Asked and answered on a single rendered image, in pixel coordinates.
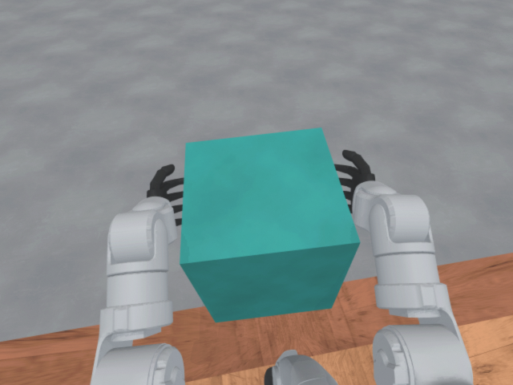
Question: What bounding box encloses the left robot upper arm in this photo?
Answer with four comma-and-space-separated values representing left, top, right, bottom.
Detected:
92, 343, 185, 385

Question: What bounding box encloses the robot right thigh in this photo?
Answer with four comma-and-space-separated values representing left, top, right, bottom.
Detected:
273, 355, 338, 385

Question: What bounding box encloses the right robot shin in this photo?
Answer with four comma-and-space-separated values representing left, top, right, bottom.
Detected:
273, 350, 297, 385

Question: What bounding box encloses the left robot forearm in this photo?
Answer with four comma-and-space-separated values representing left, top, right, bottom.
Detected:
90, 197, 178, 385

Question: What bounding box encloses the right robot forearm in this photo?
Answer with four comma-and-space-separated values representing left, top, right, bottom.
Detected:
352, 180, 473, 381

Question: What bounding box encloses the right robot upper arm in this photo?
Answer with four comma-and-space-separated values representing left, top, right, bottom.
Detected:
373, 324, 474, 385

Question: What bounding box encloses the robot left hand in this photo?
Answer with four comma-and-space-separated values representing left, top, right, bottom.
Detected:
147, 164, 184, 226

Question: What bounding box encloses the robot right hand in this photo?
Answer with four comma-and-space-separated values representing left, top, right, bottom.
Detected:
334, 150, 375, 213

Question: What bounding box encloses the carton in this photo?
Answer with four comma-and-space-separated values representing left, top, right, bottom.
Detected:
180, 128, 361, 322

